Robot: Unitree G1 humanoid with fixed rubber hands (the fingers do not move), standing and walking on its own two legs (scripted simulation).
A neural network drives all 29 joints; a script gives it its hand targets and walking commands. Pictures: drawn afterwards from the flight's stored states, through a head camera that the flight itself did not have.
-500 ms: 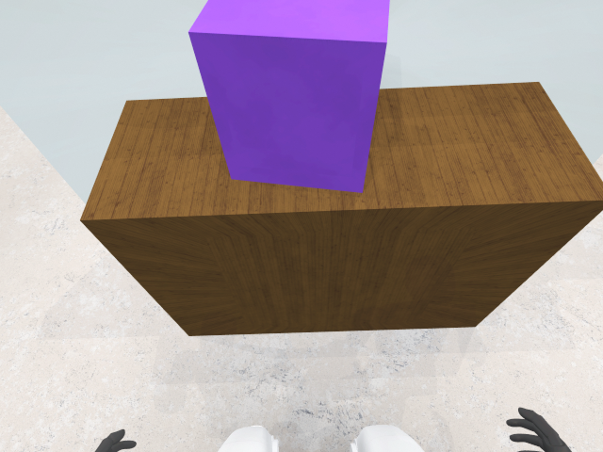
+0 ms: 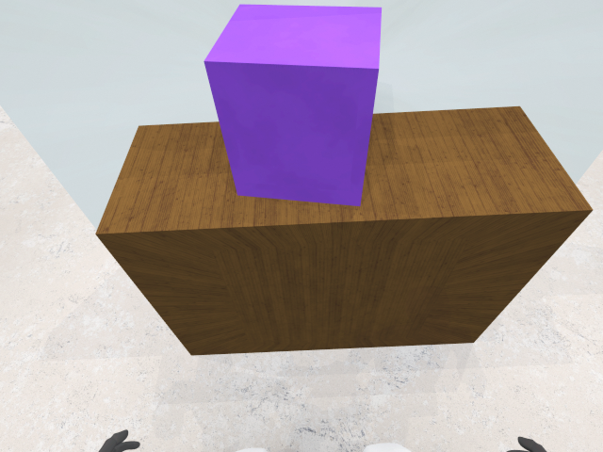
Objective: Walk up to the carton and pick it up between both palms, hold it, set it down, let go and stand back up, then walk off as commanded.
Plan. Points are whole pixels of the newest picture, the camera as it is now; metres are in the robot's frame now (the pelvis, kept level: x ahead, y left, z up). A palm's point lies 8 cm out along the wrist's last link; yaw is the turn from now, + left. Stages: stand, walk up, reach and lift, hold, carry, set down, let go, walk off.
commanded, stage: walk off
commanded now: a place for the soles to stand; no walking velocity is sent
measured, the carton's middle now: (302, 110) +0.67 -0.03 +0.07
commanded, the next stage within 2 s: stand in 0.12 s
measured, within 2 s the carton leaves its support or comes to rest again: neither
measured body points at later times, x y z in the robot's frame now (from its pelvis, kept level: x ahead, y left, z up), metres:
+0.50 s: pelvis +0.00 +0.01 +0.02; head +0.01 +0.01 +0.47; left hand +0.11 +0.30 -0.11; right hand +0.10 -0.29 -0.11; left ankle +0.03 +0.13 -0.72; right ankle +0.00 -0.12 -0.72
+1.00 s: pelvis +0.00 +0.02 +0.02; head +0.01 +0.03 +0.47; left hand +0.07 +0.32 -0.12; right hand +0.09 -0.27 -0.11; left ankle +0.03 +0.13 -0.72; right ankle +0.00 -0.12 -0.72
